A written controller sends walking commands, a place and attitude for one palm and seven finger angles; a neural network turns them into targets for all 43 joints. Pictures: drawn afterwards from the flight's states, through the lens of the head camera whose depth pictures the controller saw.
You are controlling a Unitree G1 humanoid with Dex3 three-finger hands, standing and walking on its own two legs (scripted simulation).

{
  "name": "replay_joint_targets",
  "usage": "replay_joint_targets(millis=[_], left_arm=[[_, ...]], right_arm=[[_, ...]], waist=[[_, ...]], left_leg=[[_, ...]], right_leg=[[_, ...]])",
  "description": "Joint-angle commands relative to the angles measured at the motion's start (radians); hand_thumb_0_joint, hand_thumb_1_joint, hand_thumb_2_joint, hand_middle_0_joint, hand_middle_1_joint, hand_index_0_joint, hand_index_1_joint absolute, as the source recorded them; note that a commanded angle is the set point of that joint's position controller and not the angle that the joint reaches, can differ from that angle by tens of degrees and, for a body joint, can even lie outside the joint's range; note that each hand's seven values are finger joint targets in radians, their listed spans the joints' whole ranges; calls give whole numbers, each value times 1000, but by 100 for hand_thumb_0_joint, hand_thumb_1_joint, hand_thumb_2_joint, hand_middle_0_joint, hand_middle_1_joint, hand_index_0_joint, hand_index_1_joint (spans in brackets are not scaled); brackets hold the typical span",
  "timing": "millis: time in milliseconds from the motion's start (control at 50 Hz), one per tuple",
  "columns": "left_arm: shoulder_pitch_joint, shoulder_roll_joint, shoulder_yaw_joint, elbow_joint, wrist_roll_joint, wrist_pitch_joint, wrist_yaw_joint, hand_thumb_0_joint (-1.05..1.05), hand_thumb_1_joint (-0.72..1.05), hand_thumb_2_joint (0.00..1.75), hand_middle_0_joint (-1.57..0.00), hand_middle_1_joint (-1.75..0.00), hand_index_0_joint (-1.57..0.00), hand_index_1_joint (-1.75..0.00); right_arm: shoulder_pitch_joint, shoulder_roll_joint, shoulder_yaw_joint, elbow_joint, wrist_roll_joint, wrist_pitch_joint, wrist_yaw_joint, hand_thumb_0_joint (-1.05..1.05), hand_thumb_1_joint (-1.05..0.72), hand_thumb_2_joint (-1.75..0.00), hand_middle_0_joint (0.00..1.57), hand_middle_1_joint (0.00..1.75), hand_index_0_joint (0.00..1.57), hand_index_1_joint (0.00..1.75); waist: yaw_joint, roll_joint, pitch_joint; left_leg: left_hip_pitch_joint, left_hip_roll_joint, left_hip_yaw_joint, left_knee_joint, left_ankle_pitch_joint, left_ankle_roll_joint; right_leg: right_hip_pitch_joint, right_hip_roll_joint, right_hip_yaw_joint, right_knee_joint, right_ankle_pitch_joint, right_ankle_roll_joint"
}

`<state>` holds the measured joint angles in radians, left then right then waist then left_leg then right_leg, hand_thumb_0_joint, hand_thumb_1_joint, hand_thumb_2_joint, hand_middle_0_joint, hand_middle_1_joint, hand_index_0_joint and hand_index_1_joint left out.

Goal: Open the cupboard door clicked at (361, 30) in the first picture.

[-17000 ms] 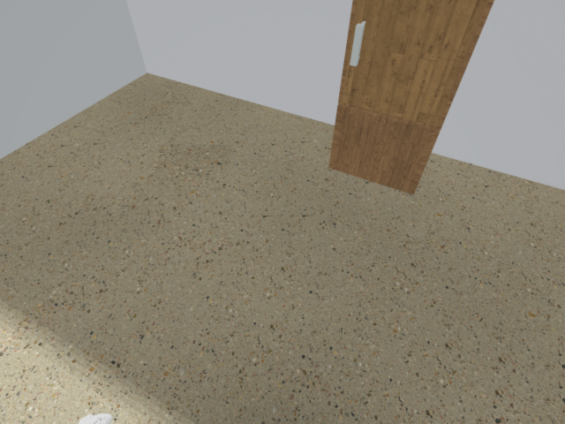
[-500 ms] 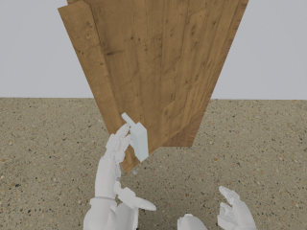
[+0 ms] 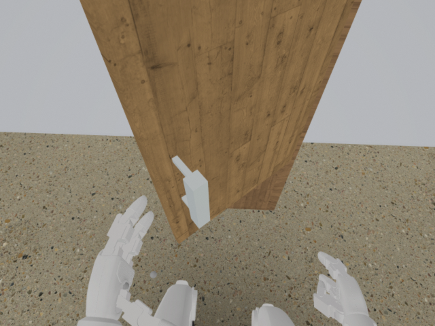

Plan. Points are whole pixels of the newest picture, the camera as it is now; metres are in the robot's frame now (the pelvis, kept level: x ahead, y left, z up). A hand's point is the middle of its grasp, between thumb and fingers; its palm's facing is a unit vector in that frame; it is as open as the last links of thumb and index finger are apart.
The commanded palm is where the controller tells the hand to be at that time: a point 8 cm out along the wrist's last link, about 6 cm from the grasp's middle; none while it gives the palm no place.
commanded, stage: slide the hand sideways off the handle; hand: left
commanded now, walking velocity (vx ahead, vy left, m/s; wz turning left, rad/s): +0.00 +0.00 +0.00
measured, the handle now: (190, 193) +0.34 +0.08 +0.06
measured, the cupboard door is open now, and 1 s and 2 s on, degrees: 41 41 41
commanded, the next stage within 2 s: draw the hand back to the body in 0.06 s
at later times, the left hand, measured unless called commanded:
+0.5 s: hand (110, 273) +0.19 +0.15 +0.12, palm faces +0.01 -1.00 -0.05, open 16.3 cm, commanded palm +0.16 +0.21 +0.13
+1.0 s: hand (18, 234) +0.20 +0.23 +0.19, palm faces +0.27 -0.89 -0.37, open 13.4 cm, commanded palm +0.16 +0.28 +0.23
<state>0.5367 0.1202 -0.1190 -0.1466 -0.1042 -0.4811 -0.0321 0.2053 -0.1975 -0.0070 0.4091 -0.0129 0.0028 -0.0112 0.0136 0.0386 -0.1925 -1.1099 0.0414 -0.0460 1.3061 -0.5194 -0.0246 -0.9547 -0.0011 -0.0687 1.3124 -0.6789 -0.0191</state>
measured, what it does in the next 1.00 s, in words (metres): rises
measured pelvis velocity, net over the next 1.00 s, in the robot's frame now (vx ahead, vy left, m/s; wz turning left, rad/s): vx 0.03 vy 0.02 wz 0.00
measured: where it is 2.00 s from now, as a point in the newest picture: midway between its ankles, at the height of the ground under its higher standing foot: outside the picture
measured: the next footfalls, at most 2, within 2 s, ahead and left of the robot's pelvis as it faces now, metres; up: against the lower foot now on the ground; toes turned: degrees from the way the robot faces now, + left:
none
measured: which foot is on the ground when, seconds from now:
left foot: down 0.00-1.00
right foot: down 0.00-1.00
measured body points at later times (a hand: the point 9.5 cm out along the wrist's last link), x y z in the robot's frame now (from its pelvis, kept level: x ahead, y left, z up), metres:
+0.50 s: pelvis +0.00 +0.00 +0.03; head +0.03 +0.00 +0.48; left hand +0.18 +0.21 +0.12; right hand +0.18 -0.22 -0.04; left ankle +0.06 +0.13 -0.62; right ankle -0.02 -0.11 -0.62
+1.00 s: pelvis +0.03 +0.02 +0.09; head +0.02 +0.00 +0.54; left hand +0.18 +0.28 +0.21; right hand +0.21 -0.19 +0.03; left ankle +0.06 +0.13 -0.62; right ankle -0.02 -0.11 -0.62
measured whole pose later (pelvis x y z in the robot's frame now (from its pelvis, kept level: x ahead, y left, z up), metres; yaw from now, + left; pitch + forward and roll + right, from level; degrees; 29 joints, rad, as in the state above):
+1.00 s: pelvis +0.03 +0.02 +0.09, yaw +0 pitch +3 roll -1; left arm 0.62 0.32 0.11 -0.42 -0.05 -0.01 0.14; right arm 0.27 -0.22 0.06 0.46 0.02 -0.05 -0.13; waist 0.05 0.06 -0.11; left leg -0.48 0.02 0.00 0.77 -0.35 0.01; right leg -0.33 -0.02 -0.03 0.73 -0.45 0.02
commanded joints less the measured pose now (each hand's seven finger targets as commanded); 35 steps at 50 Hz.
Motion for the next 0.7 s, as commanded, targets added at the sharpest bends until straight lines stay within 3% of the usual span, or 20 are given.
replay_joint_targets(millis=[0, 60, 120, 140, 180, 200, 280, 360, 440, 500, 540, 580, 640, 660, 680], left_arm=[[39, 58, 72, -227, -30, -72, -35, 0, -50, 30, -15, -30, -15, -30], [14, 41, 49, -228, -47, -73, -57, 0, -50, 30, -15, -30, -15, -30], [-27, 69, 68, -220, -50, -67, -63, 0, -50, 30, -15, -30, -15, -30], [-26, 68, 70, -224, -48, -64, -63, 0, -50, 30, -15, -30, -15, -30], [-16, 128, 117, -325, -54, -54, -55, 0, -50, 30, -15, -30, -15, -30], [13, 123, 112, -347, -56, -37, -53, 0, -50, 30, -15, -30, -15, -30], [61, 126, 142, -364, -73, 44, -34, 0, -50, 30, -15, -30, -15, -30], [48, 121, 146, -336, -87, 93, -46, 0, -50, 30, -15, -30, -15, -30], [38, 158, 193, -342, -110, 93, -74, 0, -50, 30, -15, -30, -15, -30], [30, 180, 222, -376, -130, 88, -90, 0, -50, 30, -15, -30, -15, -30], [52, 196, 256, -378, -148, 94, -102, 0, -50, 30, -15, -30, -15, -30], [48, 203, 261, -401, -158, 107, -113, 0, -43, 33, -15, -30, -15, -30], [69, 212, 280, -419, -173, 135, -132, 0, -32, 37, -16, -30, -16, -30], [97, 371, 312, -471, -22, 214, -11, 0, -29, 39, -16, -30, -16, -30], [118, 324, 306, -477, -4, 267, 51, 0, -26, 40, -16, -30, -16, -30]], right_arm=[[-49, -101, -47, -157, 3, -60, -18, 0, -90, -90, 20, 30, 20, 30], [-45, -104, -46, -153, 5, -71, -23, 0, -90, -90, 20, 30, 20, 30], [-43, -109, -45, -145, 5, -80, -30, 0, -90, -90, 20, 30, 20, 30], [-45, -110, -46, -146, 5, -83, -32, 0, -90, -90, 20, 30, 20, 30], [-41, -109, -48, -162, 9, -80, -35, 0, -90, -90, 20, 30, 20, 30], [-38, -106, -45, -172, 13, -77, -34, 0, -90, -90, 20, 30, 20, 30], [-31, -100, -42, -181, 29, -60, -43, 0, -90, -90, 20, 30, 20, 30], [-26, -109, -33, -177, 35, -59, -54, 0, -90, -90, 20, 30, 20, 30], [-22, -117, -27, -172, 37, -74, -63, 0, -90, -90, 20, 30, 20, 30], [-24, -119, -23, -171, 40, -90, -66, 0, -90, -90, 20, 30, 20, 30], [-18, -119, -24, -168, 43, -95, -68, 0, -90, -90, 20, 30, 20, 30], [-20, -122, -21, -166, 47, -103, -68, 0, -90, -90, 20, 30, 20, 30], [-20, -121, -20, -163, 54, -114, -68, 0, -90, -90, 20, 30, 20, 30], [-26, -123, -20, -184, 47, -89, -101, 0, -90, -90, 20, 30, 20, 30], [-24, -108, -10, -186, 42, -85, -113, 0, -90, -90, 20, 30, 20, 30]], waist=[[-9, -40, -218], [-29, -54, -193], [-34, -60, -177], [-29, -44, -181], [3, 4, -247], [8, 31, -252], [0, -20, -206], [-28, -63, -101], [-26, -43, -63], [-19, 3, -63], [-9, -5, -71], [-10, 34, -66], [-7, 34, -63], [53, 38, -89], [27, 34, -46]], left_leg=[[254, -46, 22, -139, 201, 47], [233, -44, 19, -126, 167, 49], [208, -41, 14, -115, 132, 50], [213, -40, 16, -115, 131, 50], [268, -39, 16, -150, 162, 51], [305, -41, 20, -177, 169, 50], [345, -41, 18, -243, 165, 52], [357, -43, 17, -285, 116, 52], [392, -43, 15, -327, 101, 50], [439, -45, 15, -354, 114, 50], [462, -43, 15, -375, 130, 48], [491, -43, 12, -396, 149, 50], [533, -43, 13, -420, 196, 50], [573, -30, 36, -482, 205, 49], [591, -33, 40, -494, 205, 54]], right_leg=[[72, 26, 37, -220, 374, -1], [47, 26, 41, -229, 337, 4], [24, 25, 54, -238, 272, 2], [16, 27, 54, -235, 262, 1], [68, 30, 48, -238, 278, -7], [83, 31, 41, -251, 287, -7], [151, 39, 24, -317, 291, 2], [160, 37, 25, -390, 242, 15], [182, 36, 22, -432, 206, 13], [210, 37, 22, -455, 218, 10], [238, 39, 15, -466, 236, 11], [260, 41, 8, -476, 265, 9], [289, 43, -2, -488, 335, 12], [320, 10, 64, -561, 345, -5], [325, 8, 57, -591, 339, -1]])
